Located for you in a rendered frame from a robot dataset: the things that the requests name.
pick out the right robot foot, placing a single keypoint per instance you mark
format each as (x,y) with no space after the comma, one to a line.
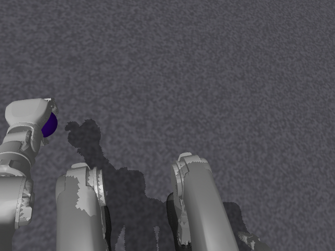
(173,222)

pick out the left robot arm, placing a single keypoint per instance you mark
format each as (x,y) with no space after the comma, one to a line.
(17,156)

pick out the right robot hand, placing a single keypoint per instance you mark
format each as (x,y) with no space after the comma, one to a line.
(253,242)

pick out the left robot hand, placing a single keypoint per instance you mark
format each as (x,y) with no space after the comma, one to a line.
(35,111)

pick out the ball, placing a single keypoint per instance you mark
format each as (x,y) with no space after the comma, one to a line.
(50,126)

